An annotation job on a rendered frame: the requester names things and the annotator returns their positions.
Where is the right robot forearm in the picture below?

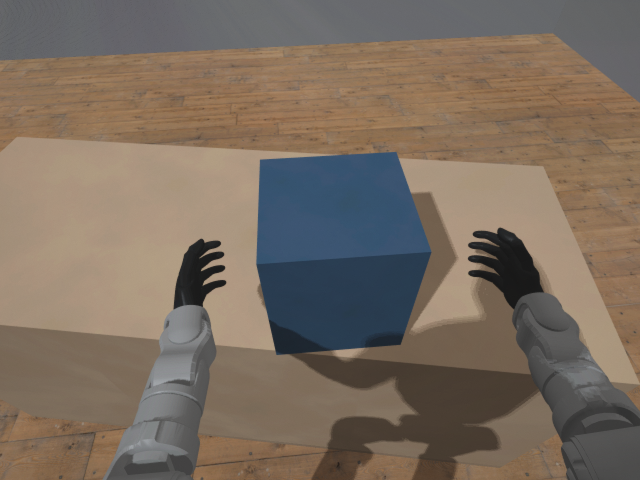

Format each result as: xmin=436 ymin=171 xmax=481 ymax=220
xmin=512 ymin=292 xmax=640 ymax=443

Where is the pedestal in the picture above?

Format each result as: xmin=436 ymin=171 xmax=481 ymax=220
xmin=0 ymin=137 xmax=640 ymax=468

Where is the robot left hand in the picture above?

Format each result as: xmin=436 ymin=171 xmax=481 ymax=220
xmin=173 ymin=239 xmax=226 ymax=310

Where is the right robot upper arm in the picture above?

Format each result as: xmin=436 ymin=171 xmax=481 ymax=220
xmin=561 ymin=426 xmax=640 ymax=480

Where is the robot right hand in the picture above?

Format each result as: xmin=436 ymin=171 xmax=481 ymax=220
xmin=468 ymin=228 xmax=544 ymax=309

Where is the carton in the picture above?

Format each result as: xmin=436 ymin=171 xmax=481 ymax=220
xmin=256 ymin=152 xmax=431 ymax=355

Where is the left robot forearm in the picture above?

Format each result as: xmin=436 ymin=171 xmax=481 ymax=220
xmin=102 ymin=305 xmax=216 ymax=480

